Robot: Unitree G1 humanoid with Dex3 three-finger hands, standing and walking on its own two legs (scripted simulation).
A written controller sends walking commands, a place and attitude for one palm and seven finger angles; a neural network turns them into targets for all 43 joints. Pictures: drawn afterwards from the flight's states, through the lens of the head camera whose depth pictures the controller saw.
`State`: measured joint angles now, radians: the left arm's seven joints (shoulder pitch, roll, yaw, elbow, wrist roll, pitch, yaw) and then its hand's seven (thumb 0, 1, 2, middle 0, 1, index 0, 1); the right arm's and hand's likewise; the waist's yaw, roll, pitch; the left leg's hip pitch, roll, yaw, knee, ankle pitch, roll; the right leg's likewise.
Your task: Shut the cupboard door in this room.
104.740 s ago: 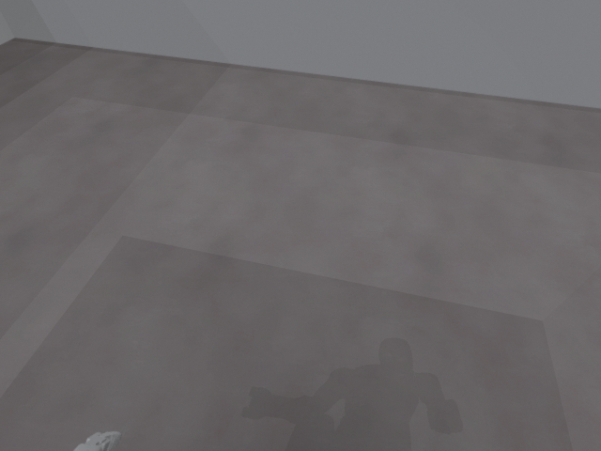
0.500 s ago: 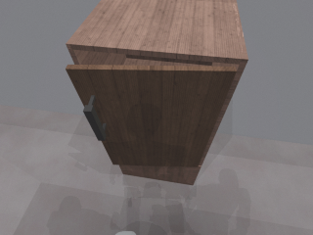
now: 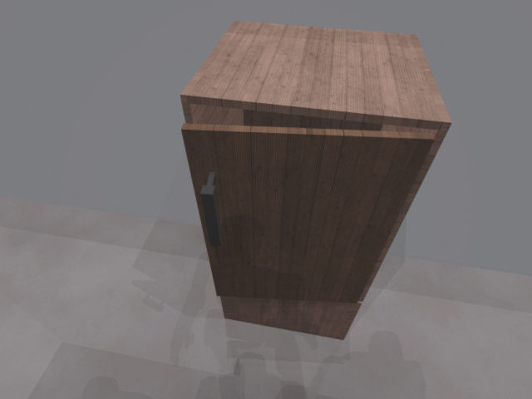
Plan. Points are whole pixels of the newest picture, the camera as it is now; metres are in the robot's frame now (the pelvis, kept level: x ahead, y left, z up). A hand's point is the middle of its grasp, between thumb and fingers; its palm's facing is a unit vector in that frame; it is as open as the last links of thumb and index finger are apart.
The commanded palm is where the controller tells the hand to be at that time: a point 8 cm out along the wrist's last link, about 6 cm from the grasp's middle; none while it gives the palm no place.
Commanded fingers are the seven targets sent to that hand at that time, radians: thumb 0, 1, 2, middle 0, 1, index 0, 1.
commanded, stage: come to a stop and stand still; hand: left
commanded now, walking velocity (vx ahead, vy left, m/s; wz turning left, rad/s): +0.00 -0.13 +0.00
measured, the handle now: (214, 210) +0.46 +0.14 +0.00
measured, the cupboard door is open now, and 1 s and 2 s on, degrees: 7 7 7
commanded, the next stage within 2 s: look again from close up in 1.12 s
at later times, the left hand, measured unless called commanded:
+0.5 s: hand out of the picture +0.02 +0.14 -0.16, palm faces -0.04 -0.97 -0.23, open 7.2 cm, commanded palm none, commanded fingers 0.00 0.90 0.90 -0.20 -0.30 -0.20 -0.30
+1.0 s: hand out of the picture +0.00 +0.09 -0.17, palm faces +0.01 -0.98 -0.18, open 7.3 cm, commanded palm none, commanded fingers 0.00 0.90 0.90 -0.20 -0.30 -0.20 -0.30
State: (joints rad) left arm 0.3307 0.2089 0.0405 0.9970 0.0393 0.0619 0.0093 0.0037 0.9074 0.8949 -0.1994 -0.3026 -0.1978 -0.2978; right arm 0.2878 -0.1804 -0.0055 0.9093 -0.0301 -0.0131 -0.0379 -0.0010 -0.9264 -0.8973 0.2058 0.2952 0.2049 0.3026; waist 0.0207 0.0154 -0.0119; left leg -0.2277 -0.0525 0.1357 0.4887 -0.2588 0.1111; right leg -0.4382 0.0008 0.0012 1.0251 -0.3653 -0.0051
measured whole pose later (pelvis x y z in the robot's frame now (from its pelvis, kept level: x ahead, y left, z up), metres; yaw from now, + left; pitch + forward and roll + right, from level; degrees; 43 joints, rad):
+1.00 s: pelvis +0.01 -0.07 +0.01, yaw +0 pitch -1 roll +1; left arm 0.30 0.13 -0.03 1.12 0.02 -0.01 0.03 0.01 0.92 0.89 -0.20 -0.30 -0.20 -0.30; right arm 0.23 -0.17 0.01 1.12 0.00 -0.02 -0.03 0.01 -0.91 -0.90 0.20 0.29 0.20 0.30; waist 0.01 0.00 0.04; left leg -0.17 0.02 0.09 0.40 -0.22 -0.01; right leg -0.11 0.04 -0.03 0.42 -0.30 -0.06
